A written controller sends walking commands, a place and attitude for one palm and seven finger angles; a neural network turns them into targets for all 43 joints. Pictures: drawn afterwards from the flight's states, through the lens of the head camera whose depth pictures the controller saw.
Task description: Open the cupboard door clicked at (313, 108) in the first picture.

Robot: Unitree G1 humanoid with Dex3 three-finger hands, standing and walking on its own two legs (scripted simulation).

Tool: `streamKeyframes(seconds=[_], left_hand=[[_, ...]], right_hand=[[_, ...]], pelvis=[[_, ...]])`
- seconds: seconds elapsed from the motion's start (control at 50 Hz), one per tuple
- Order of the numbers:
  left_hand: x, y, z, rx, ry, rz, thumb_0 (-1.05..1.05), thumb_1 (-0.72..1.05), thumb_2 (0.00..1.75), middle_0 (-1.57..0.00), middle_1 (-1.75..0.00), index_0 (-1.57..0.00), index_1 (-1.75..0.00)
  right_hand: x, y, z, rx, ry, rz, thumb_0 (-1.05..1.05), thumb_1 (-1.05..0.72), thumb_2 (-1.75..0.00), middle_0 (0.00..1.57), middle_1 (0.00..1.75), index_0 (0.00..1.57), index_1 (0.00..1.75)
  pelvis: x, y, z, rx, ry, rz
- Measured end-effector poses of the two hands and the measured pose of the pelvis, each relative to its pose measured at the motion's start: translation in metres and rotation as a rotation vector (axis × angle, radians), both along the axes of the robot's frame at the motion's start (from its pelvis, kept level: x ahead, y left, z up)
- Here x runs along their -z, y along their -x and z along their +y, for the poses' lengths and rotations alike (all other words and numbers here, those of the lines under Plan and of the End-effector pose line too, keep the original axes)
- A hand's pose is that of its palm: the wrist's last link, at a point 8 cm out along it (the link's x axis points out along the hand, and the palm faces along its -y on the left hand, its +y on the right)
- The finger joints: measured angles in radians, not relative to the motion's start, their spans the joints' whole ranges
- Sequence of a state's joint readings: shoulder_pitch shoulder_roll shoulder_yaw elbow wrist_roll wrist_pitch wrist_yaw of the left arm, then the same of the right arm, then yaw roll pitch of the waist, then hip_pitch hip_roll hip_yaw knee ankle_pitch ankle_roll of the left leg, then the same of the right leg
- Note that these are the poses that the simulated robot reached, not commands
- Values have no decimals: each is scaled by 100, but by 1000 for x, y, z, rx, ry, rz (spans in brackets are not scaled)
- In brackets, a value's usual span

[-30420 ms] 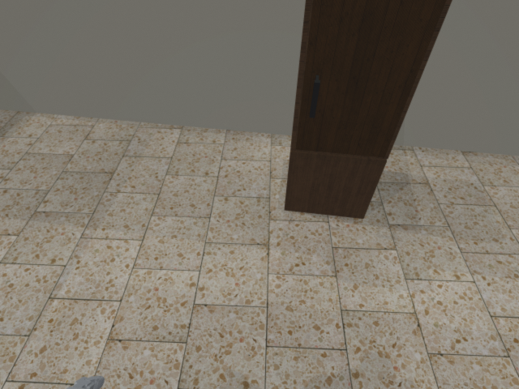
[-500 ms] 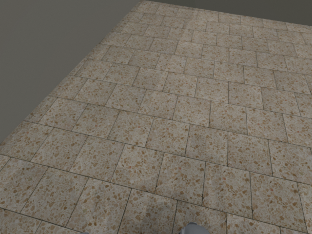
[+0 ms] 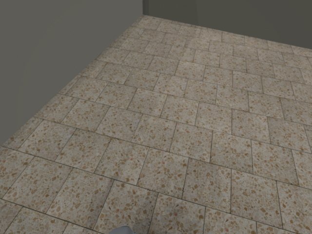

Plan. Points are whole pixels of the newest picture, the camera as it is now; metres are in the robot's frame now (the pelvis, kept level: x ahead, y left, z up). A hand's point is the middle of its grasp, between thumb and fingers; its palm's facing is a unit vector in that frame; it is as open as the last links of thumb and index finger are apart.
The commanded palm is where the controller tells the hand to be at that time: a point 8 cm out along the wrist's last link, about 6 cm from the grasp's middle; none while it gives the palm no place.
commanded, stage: turn to face it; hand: left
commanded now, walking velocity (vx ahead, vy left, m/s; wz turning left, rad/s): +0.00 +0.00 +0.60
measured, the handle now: out of the picture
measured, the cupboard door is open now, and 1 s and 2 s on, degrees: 53 53 53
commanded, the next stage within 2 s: none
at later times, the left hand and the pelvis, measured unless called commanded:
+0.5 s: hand out of the picture +0.12 +0.15 -0.13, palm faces +0.32 -0.91 -0.26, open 7.4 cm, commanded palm none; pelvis +0.10 -0.06 +0.02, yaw +19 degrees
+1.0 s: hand out of the picture +0.12 +0.17 -0.13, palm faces +0.57 -0.76 -0.31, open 7.4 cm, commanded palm none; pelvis +0.17 -0.08 +0.01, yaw +36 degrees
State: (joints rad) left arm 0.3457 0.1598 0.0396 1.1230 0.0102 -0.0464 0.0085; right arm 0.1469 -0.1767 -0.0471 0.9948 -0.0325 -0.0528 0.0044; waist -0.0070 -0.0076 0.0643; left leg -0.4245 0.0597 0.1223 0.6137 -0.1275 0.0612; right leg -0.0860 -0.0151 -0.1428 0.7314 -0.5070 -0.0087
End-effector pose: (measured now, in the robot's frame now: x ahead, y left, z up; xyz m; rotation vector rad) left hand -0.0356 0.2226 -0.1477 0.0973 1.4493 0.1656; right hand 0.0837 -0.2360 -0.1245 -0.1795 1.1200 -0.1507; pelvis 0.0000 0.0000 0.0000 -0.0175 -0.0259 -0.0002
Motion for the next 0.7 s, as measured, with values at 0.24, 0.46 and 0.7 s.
streamKeyframes(seconds=[0.24, 0.46, 0.7], left_hand=[[-31, -127, -3, -81, -73, -242, 1, 92, 90, -20, -30, -20, -30], [-49, -136, -29, -195, -155, -248, 1, 91, 90, -20, -30, -20, -30], [-13, -73, -34, -404, -97, -107, 1, 90, 90, -21, -30, -20, -30]], right_hand=[[5, -40, -11, -106, -16, 173, 1, -92, -90, 20, 30, 20, 30], [-3, -136, -57, -212, 5, 158, 1, -91, -90, 20, 30, 20, 30], [-15, -268, 7, -496, 55, -27, 1, -91, -90, 20, 30, 20, 30]], pelvis=[[-13, -48, -22, -137, -9, 47], [-20, -94, -61, -296, -56, 59], [-3, -119, -47, -458, -33, 61]])
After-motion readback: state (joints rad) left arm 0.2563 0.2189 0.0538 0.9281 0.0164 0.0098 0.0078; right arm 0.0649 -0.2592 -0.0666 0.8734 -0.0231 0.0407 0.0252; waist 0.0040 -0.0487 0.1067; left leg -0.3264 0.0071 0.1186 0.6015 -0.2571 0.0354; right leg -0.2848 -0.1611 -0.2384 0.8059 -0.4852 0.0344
